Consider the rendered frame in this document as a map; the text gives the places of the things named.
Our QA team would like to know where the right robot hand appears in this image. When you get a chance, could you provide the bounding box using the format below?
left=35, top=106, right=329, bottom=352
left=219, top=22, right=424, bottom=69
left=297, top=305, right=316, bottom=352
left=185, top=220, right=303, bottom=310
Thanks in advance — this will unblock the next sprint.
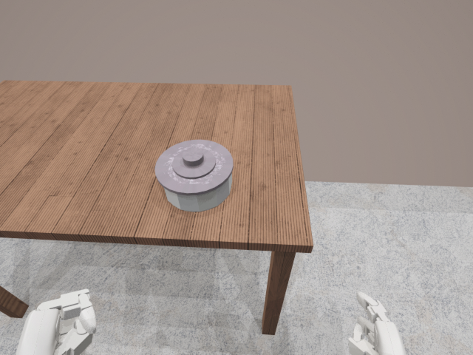
left=349, top=291, right=406, bottom=355

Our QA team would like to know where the knob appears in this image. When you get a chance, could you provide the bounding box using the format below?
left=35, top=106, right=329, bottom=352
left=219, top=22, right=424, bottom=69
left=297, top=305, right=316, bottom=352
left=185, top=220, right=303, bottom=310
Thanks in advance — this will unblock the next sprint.
left=183, top=148, right=204, bottom=166

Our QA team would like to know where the pot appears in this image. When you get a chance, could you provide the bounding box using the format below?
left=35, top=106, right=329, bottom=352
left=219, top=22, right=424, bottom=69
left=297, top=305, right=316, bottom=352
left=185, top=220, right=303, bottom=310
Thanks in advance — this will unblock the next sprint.
left=165, top=174, right=232, bottom=212

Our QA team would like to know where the table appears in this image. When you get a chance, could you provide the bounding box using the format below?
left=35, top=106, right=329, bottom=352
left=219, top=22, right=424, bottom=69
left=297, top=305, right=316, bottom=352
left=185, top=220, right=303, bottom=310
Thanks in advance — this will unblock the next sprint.
left=0, top=81, right=313, bottom=335

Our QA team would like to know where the left robot hand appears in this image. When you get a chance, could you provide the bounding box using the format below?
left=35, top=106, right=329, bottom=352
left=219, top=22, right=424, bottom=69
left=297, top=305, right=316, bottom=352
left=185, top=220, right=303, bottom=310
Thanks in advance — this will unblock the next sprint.
left=16, top=289, right=96, bottom=355

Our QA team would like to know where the lid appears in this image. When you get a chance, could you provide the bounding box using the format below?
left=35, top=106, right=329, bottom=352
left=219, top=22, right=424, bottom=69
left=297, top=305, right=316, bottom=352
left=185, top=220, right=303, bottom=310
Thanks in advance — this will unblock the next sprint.
left=154, top=140, right=234, bottom=196

